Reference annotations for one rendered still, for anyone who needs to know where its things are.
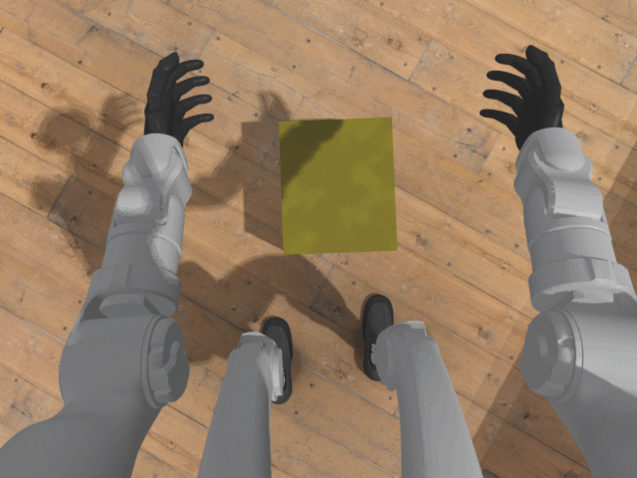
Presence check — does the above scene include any robot right hand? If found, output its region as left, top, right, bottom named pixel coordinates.
left=480, top=45, right=564, bottom=150

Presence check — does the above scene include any right robot foot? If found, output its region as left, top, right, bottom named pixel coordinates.
left=362, top=295, right=393, bottom=381

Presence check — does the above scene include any robot left forearm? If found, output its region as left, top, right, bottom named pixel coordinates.
left=59, top=133, right=192, bottom=400

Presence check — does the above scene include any robot right forearm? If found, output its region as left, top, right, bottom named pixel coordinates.
left=514, top=127, right=637, bottom=318

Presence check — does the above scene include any left robot upper arm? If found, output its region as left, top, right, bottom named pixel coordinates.
left=0, top=315, right=190, bottom=478

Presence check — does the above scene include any robot left hand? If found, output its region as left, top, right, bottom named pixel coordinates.
left=144, top=52, right=214, bottom=148

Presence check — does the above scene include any right robot upper arm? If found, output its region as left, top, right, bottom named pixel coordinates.
left=520, top=308, right=637, bottom=478

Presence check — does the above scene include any robot left thigh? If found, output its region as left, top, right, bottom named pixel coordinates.
left=197, top=342, right=284, bottom=478

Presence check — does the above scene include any carton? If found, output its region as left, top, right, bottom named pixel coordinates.
left=279, top=117, right=397, bottom=255

